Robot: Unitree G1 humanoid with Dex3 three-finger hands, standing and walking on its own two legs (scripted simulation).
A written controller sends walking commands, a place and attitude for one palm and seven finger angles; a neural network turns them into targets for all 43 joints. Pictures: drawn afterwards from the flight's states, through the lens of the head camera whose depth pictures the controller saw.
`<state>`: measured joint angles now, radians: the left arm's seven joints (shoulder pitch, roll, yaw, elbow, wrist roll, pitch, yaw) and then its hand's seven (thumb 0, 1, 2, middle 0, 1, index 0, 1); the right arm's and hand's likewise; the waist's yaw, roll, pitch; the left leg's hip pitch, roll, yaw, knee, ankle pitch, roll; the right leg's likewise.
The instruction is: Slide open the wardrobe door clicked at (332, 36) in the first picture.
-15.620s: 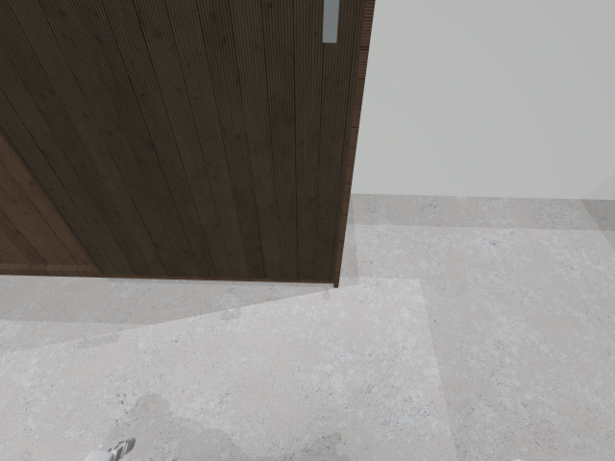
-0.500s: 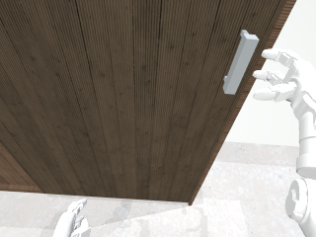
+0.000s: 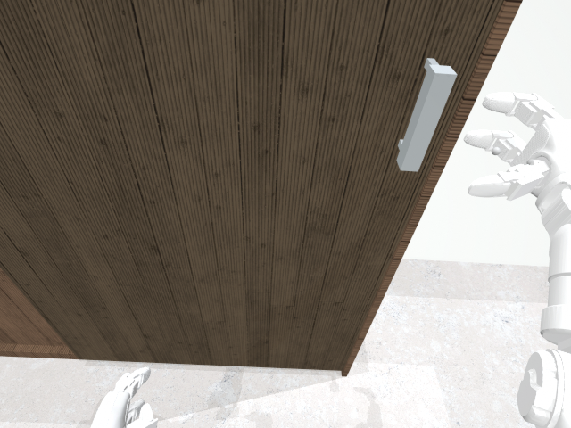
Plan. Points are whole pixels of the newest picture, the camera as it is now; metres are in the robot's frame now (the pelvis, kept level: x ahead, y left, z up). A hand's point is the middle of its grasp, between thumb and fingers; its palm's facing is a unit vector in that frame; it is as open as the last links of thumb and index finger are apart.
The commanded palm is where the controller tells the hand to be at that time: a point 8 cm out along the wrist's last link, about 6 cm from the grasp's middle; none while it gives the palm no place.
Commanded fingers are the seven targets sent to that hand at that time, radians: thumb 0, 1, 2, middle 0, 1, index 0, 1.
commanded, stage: move the hooked fingers beside the handle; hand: right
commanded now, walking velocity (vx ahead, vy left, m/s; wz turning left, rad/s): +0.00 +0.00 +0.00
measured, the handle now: (419, 115) +0.48 -0.15 +0.25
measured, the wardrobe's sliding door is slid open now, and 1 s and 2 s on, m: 0.00 0.00 0.00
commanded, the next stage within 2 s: feel for the door with the fingertips in 0.20 s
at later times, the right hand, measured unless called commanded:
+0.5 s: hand (476, 142) +0.41 -0.20 +0.25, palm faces -0.02 +1.00 -0.01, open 14.0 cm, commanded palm +0.39 -0.25 +0.25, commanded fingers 0.00 0.50 -0.30 0.30 1.20 0.30 1.20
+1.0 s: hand (452, 133) +0.43 -0.18 +0.25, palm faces +0.01 +1.00 -0.02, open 14.0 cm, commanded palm +0.41 -0.23 +0.25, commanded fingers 0.00 0.50 -0.30 0.30 1.20 0.30 1.20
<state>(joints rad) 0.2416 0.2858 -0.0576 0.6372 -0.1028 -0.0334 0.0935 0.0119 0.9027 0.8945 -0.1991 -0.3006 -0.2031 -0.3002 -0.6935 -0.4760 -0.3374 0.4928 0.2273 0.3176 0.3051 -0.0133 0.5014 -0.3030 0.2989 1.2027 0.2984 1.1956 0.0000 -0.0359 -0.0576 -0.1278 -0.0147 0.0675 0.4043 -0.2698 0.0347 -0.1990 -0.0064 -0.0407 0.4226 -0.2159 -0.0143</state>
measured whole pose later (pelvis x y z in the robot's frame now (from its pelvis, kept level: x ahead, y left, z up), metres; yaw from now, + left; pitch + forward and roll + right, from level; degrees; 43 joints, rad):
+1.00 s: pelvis +0.00 +0.00 +0.00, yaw +0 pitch +0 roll +0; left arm 0.22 0.26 -0.06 0.66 -0.09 -0.02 0.09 0.01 0.90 0.89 -0.20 -0.30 -0.20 -0.30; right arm -0.84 -0.40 -0.25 0.60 0.18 0.35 0.18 -0.01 0.50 -0.30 0.30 1.20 0.30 1.20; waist 0.01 -0.03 -0.05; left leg -0.13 -0.01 0.07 0.39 -0.27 0.04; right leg -0.20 0.00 -0.03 0.41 -0.21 -0.01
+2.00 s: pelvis +0.00 +0.00 +0.00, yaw +0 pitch +0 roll +0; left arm 0.23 0.26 -0.06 0.66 -0.08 -0.03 0.09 0.01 0.90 0.89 -0.20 -0.30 -0.20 -0.30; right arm -0.85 -0.35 -0.21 0.58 0.17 0.34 0.14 -0.01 0.50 -0.30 0.30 1.20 0.30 1.20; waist 0.01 -0.04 -0.05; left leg -0.13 -0.01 0.07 0.39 -0.26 0.03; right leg -0.20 0.00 -0.04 0.41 -0.21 -0.01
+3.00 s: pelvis +0.00 +0.01 +0.00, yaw +0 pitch -1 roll +0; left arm 0.22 0.25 -0.05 0.67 -0.08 0.00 0.08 0.01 0.90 0.89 -0.20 -0.30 -0.20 -0.30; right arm -0.81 -0.30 -0.21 0.51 0.18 0.37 0.09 -0.01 0.50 -0.30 0.30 1.20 0.29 1.19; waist 0.01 -0.04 -0.06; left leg -0.10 -0.02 0.06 0.37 -0.25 0.04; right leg -0.16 -0.01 -0.04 0.38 -0.20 -0.01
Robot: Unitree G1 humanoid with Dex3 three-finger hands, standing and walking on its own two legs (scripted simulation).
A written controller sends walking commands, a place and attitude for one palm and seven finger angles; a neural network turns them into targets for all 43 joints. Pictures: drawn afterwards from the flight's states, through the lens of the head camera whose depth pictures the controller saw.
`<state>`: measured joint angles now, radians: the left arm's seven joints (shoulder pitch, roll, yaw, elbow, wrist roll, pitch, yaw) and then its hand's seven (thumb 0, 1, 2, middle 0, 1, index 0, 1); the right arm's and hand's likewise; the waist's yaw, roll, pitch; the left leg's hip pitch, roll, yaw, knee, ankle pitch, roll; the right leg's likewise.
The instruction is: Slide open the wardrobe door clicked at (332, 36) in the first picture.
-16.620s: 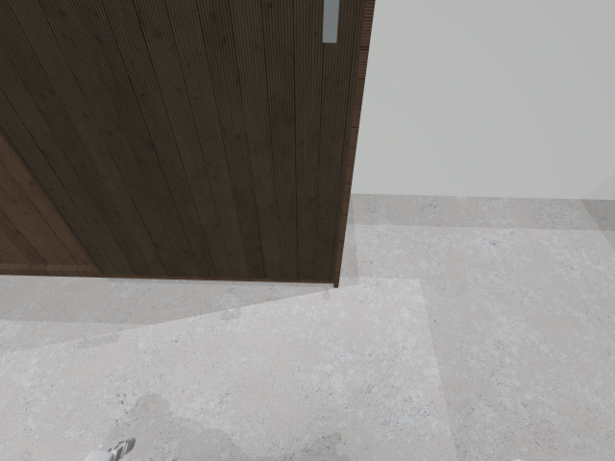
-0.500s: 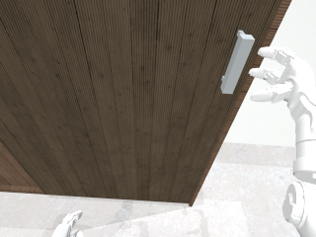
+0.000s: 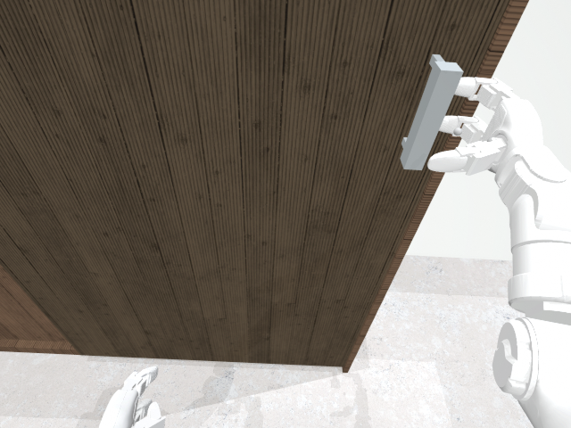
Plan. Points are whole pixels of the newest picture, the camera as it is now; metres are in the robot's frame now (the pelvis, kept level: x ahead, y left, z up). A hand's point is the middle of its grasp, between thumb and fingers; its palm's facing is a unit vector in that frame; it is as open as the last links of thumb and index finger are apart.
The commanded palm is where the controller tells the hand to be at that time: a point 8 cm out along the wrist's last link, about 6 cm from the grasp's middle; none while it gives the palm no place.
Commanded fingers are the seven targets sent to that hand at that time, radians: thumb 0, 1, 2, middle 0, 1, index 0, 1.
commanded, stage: feel for the door with the fingertips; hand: right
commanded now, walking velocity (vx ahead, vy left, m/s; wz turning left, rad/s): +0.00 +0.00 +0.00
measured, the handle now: (423, 113) +0.48 -0.14 +0.25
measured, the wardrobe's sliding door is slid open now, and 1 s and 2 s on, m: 0.00 0.00 0.00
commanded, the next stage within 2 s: slide the fingers in behind the handle in 0.08 s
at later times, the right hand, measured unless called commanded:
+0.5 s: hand (456, 129) +0.43 -0.17 +0.25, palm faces +0.00 +1.00 -0.01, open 13.9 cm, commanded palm +0.41 -0.22 +0.25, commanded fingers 0.00 0.50 -0.30 0.30 1.20 0.30 1.20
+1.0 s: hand (441, 130) +0.43 -0.15 +0.25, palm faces -0.01 +1.00 -0.03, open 14.0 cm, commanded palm +0.40 -0.20 +0.25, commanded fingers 0.00 0.50 -0.30 0.30 1.20 0.30 1.20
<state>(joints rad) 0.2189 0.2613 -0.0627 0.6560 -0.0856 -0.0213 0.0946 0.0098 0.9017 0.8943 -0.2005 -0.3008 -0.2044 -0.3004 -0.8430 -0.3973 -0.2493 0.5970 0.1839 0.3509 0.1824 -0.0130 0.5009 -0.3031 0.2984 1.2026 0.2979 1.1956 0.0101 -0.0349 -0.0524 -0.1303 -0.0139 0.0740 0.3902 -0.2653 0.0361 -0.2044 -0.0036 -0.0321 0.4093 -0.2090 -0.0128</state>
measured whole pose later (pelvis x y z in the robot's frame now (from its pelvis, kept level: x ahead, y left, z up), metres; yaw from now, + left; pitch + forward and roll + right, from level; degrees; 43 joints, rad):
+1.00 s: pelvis +0.00 +0.00 +0.00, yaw +0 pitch +0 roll +0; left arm 0.23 0.26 -0.06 0.66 -0.08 -0.03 0.09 0.01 0.90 0.89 -0.20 -0.30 -0.20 -0.30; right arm -0.85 -0.35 -0.21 0.58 0.17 0.34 0.14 -0.01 0.50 -0.30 0.30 1.20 0.30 1.20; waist 0.01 -0.04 -0.05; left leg -0.13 -0.01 0.07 0.39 -0.26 0.03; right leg -0.20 0.00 -0.04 0.41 -0.21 -0.01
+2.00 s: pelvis +0.00 +0.01 +0.00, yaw +1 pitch -1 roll +0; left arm 0.22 0.25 -0.05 0.67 -0.08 0.00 0.08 0.01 0.90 0.89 -0.20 -0.30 -0.20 -0.30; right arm -0.81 -0.30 -0.21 0.51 0.18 0.37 0.09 -0.01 0.50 -0.30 0.30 1.20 0.29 1.19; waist 0.01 -0.04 -0.06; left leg -0.10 -0.02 0.06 0.37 -0.25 0.04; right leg -0.16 -0.01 -0.04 0.38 -0.20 -0.01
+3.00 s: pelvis +0.01 +0.00 +0.00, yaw +1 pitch -1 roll +0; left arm 0.21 0.25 -0.06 0.66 -0.07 0.03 0.08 0.01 0.90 0.89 -0.20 -0.30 -0.20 -0.30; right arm -0.78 -0.30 -0.23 0.44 0.19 0.43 0.10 0.00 -0.59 -0.80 0.36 1.37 0.34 1.35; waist 0.02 -0.03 -0.07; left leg -0.09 -0.02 0.05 0.36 -0.26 0.04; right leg -0.16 -0.01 -0.05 0.38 -0.21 -0.01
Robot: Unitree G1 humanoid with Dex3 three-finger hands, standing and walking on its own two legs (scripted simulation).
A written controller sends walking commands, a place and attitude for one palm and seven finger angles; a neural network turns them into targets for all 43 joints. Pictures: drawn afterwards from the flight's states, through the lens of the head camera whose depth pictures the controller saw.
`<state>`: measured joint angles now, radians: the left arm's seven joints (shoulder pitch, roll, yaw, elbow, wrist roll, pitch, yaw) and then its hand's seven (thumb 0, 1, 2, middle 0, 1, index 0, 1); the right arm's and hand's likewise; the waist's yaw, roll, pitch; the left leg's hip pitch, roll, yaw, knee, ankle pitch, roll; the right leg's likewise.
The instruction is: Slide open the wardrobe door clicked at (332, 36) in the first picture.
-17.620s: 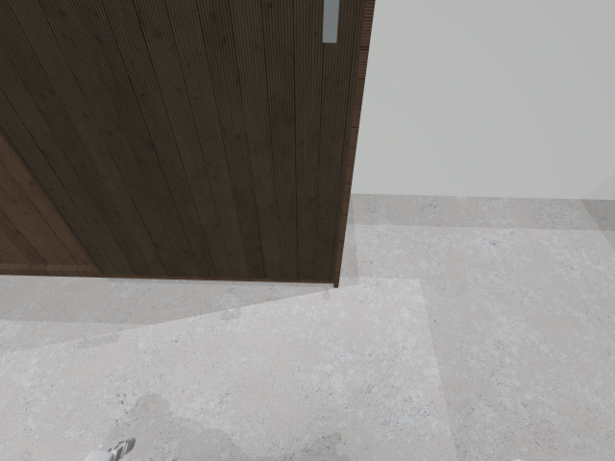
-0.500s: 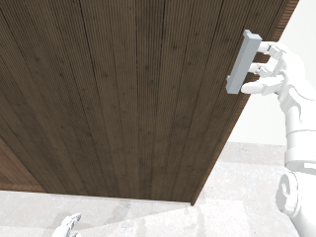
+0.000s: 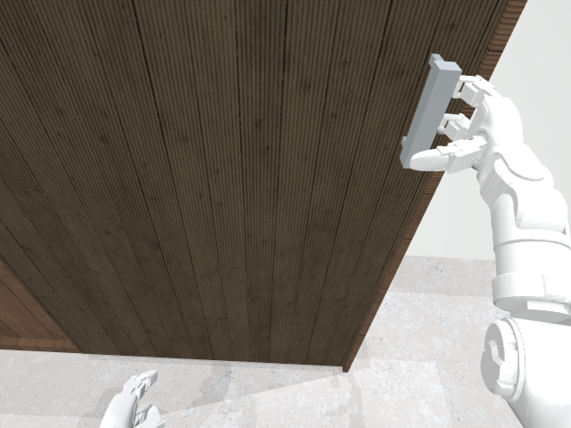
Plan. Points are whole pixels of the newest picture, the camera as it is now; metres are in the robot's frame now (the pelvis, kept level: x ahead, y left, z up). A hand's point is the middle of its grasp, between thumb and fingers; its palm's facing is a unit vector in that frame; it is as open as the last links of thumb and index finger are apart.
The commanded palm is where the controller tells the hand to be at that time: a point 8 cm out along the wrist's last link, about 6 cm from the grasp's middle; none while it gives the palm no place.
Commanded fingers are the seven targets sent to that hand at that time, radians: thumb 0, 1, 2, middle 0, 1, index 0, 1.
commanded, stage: slide the fingers in behind the handle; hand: right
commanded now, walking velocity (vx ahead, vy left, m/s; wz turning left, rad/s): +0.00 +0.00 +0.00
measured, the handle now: (423, 112) +0.48 -0.14 +0.25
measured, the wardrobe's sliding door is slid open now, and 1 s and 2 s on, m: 0.00 0.00 0.00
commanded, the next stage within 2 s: grip the handle and tug to test in 1.00 s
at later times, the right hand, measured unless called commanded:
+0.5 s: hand (420, 127) +0.43 -0.13 +0.26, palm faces -0.01 +1.00 -0.01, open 14.0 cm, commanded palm +0.40 -0.18 +0.25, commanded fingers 0.00 0.50 -0.30 0.30 1.20 0.30 1.20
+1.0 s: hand (422, 127) +0.42 -0.13 +0.26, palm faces -0.02 +1.00 -0.01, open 14.1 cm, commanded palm +0.40 -0.18 +0.25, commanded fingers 0.00 0.50 -0.30 0.30 1.20 0.30 1.20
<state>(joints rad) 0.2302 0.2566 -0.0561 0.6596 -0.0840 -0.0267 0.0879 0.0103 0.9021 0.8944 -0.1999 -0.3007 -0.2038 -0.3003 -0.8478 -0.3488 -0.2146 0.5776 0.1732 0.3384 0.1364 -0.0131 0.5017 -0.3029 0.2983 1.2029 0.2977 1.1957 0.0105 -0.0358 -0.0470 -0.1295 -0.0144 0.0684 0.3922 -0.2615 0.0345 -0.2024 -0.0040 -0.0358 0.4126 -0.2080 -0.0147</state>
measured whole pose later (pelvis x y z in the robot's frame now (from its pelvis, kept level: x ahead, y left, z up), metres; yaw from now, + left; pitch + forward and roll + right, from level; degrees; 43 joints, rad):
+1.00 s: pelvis +0.00 +0.01 +0.00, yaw +0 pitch -1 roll +0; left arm 0.22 0.25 -0.05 0.67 -0.08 0.00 0.08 0.01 0.90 0.89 -0.20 -0.30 -0.20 -0.30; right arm -0.81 -0.30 -0.21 0.51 0.18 0.37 0.09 -0.01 0.50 -0.30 0.30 1.20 0.29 1.19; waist 0.01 -0.04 -0.06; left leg -0.10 -0.02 0.06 0.37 -0.25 0.04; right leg -0.16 -0.01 -0.04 0.38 -0.20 -0.01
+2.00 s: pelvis +0.01 +0.00 +0.00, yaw +1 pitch -1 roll +0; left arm 0.21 0.25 -0.06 0.66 -0.07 0.03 0.08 0.01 0.90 0.89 -0.20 -0.30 -0.20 -0.30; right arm -0.78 -0.30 -0.23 0.44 0.19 0.43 0.10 0.00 -0.59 -0.80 0.36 1.37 0.34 1.35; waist 0.02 -0.03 -0.07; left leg -0.09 -0.02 0.05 0.36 -0.26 0.04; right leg -0.16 -0.01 -0.05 0.38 -0.21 -0.01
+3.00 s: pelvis +0.04 +0.00 +0.00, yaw -2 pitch +1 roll -1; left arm 0.11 0.23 -0.05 0.66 -0.06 0.04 0.06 0.01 0.90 0.89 -0.20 -0.30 -0.20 -0.30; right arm -0.73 -0.17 -0.13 0.17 0.16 0.57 0.00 -0.01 -0.66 -0.84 0.33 1.36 0.28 1.37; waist -0.06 -0.04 -0.06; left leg -0.08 0.00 0.09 0.40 -0.32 0.03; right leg -0.17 0.02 0.01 0.41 -0.25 -0.01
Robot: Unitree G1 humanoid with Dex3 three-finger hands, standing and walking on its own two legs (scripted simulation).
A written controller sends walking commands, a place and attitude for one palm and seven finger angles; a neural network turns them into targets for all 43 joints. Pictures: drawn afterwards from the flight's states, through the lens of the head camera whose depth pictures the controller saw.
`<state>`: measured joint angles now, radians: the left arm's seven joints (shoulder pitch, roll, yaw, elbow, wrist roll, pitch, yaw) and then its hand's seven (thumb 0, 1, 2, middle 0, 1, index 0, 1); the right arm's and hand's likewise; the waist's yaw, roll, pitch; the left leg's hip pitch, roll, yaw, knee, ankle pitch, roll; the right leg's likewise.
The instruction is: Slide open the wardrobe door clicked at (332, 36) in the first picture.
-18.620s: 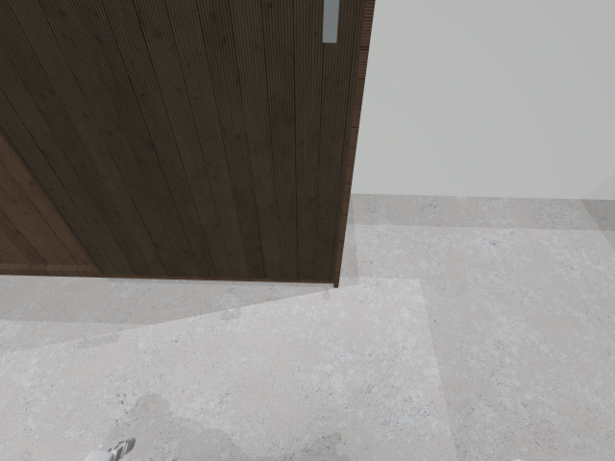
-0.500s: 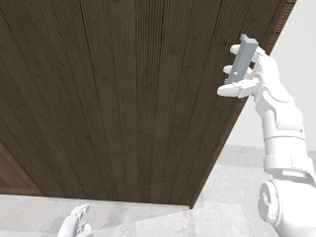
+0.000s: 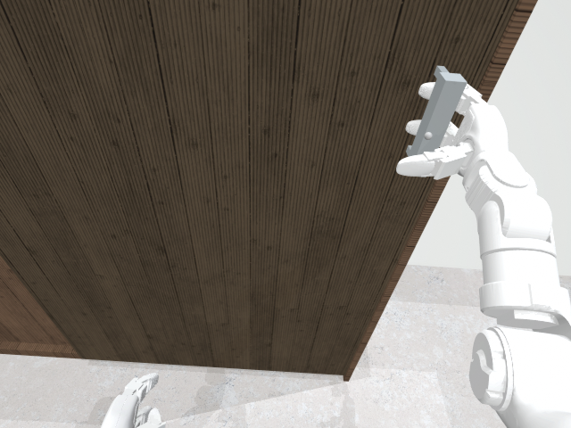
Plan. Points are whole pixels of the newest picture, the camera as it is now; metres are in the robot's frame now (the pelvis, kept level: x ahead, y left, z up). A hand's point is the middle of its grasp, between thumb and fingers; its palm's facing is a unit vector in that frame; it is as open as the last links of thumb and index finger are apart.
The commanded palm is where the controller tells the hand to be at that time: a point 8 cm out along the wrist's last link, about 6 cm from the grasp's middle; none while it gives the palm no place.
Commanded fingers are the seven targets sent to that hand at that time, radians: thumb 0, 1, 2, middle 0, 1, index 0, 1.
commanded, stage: grip the handle and tug to test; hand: right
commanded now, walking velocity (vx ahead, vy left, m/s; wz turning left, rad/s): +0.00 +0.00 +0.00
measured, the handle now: (428, 121) +0.48 -0.16 +0.25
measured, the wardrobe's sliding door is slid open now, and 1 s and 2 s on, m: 0.00 0.00 0.00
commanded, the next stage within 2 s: tug the door sideways, standing still in 1.52 s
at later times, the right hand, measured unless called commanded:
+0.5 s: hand (431, 136) +0.42 -0.14 +0.26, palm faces -0.02 +1.00 +0.00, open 10.4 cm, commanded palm +0.40 -0.20 +0.25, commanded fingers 0.00 -0.48 -0.72 0.41 1.34 0.41 1.34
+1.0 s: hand (429, 134) +0.42 -0.14 +0.26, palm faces -0.03 +1.00 +0.02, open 6.5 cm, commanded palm +0.40 -0.20 +0.25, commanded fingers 0.00 -0.90 -0.90 0.45 1.40 0.45 1.40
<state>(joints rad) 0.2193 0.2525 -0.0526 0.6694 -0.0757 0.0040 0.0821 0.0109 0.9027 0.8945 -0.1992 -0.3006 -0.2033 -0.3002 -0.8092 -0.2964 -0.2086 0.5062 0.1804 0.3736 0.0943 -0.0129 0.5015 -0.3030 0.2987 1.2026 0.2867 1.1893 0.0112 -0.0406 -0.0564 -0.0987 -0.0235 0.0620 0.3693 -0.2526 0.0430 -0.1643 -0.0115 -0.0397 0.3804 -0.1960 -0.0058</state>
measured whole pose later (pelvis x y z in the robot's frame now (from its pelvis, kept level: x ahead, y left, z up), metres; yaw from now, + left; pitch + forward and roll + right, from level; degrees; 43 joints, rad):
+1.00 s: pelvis +0.01 +0.00 +0.00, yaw +0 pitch -1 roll +0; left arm 0.21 0.25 -0.06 0.66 -0.07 0.03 0.08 0.01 0.90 0.89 -0.20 -0.30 -0.20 -0.30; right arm -0.78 -0.30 -0.23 0.44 0.19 0.43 0.10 0.00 -0.59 -0.80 0.36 1.37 0.34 1.35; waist 0.02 -0.03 -0.07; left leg -0.09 -0.02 0.05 0.36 -0.26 0.04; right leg -0.16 -0.01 -0.05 0.38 -0.21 -0.01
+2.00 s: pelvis +0.04 +0.00 +0.00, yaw -3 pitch +1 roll -1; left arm 0.11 0.23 -0.05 0.66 -0.06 0.04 0.06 0.01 0.90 0.89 -0.20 -0.30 -0.20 -0.30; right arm -0.73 -0.17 -0.13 0.17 0.16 0.57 0.00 -0.01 -0.66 -0.84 0.33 1.36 0.28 1.37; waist -0.06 -0.04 -0.06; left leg -0.08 0.00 0.09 0.40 -0.32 0.03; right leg -0.17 0.02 0.01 0.41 -0.25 -0.01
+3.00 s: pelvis +0.03 +0.12 -0.02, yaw -4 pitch -3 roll +1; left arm 0.06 0.21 0.04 0.65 -0.05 -0.01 0.03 0.01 0.91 0.89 -0.19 -0.30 -0.20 -0.30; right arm -0.79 -0.25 -0.05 0.19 0.08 -0.02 -0.11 -0.11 -0.69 -0.80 0.50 1.41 0.16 1.16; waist -0.09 -0.03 0.23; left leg -0.50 0.01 0.02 1.20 -0.45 0.01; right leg -0.28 -0.14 -0.07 0.66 -0.32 0.04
